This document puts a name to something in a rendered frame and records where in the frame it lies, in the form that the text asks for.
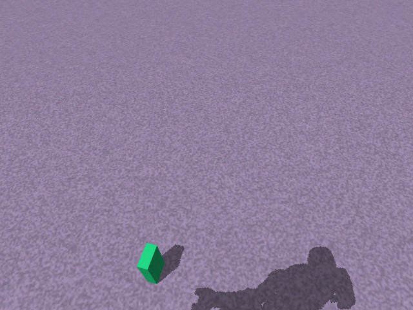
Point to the carton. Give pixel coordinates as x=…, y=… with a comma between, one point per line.
x=151, y=263

